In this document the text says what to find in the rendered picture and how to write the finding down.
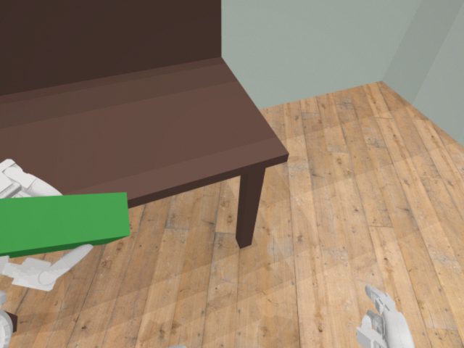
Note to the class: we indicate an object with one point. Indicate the table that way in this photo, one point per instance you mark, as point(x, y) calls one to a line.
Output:
point(110, 96)

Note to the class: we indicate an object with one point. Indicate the robot left hand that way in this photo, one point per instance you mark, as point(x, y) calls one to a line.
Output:
point(33, 273)

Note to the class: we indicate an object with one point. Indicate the sponge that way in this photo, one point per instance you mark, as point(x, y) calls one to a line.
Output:
point(42, 224)

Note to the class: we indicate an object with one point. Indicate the robot right hand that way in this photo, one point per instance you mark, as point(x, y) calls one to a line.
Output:
point(392, 328)

